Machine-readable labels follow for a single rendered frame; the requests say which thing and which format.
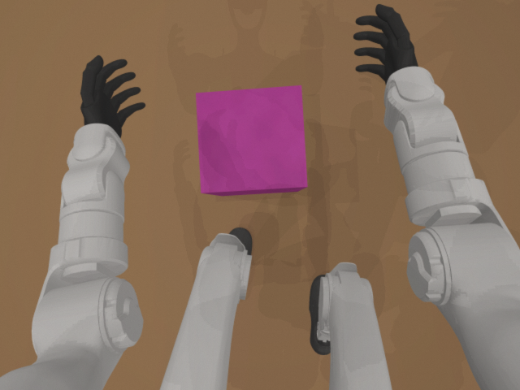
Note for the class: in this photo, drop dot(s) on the robot left forearm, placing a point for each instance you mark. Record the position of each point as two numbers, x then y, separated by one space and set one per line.
91 230

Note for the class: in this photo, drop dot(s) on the robot left hand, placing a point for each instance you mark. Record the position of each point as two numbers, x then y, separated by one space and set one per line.
98 107

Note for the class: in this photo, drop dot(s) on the right robot foot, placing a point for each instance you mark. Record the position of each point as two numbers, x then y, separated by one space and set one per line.
321 347

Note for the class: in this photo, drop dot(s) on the right robot shin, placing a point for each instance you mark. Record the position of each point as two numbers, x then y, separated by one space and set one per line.
323 332

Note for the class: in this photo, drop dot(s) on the robot left upper arm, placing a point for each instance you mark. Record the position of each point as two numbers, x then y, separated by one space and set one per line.
80 333

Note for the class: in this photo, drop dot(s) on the robot right hand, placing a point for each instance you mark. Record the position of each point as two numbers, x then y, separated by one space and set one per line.
398 50

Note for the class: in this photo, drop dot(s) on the carton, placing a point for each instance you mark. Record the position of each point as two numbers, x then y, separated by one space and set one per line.
251 141

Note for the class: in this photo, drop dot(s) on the robot right forearm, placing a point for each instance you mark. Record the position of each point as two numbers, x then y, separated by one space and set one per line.
440 182

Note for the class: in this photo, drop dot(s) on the robot right upper arm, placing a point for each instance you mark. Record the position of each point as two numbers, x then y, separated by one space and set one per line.
471 272

